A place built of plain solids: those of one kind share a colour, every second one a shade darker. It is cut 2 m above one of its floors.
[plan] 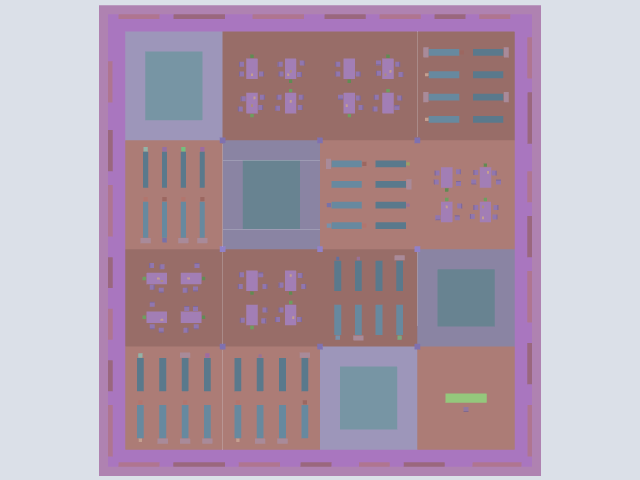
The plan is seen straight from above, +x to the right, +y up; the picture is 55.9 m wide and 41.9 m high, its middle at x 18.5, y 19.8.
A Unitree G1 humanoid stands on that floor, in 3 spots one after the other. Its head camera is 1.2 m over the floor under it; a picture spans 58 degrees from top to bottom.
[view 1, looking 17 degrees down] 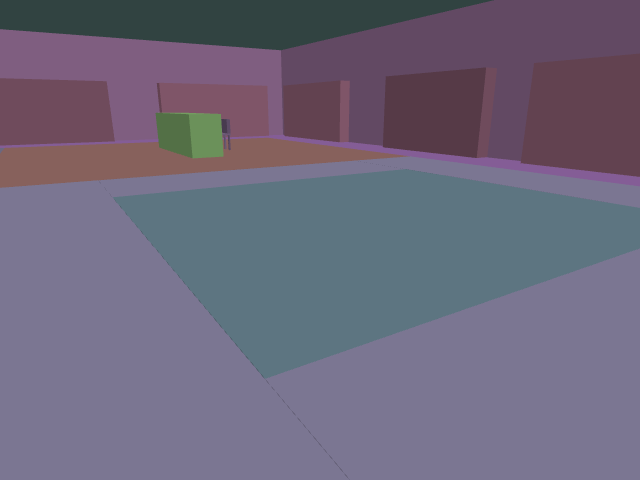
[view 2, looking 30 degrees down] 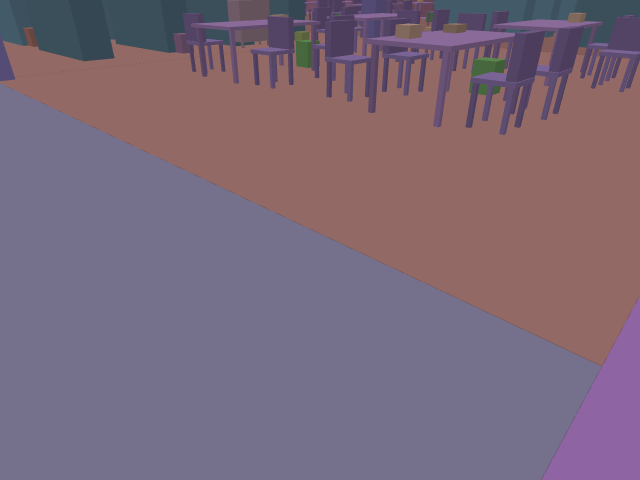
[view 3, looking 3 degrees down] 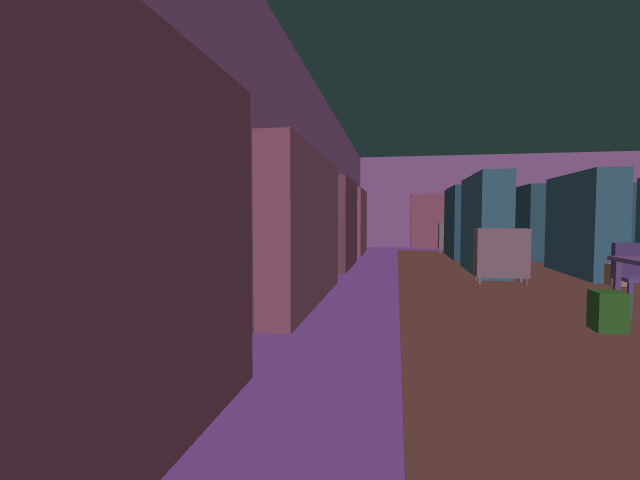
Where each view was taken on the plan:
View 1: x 18.65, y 9.45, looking -32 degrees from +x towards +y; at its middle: floor_well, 4.10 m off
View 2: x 35.55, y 17.45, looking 134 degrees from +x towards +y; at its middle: floor_rim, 2.40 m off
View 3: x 19.45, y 38.05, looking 10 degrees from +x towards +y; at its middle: wallshelf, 6.07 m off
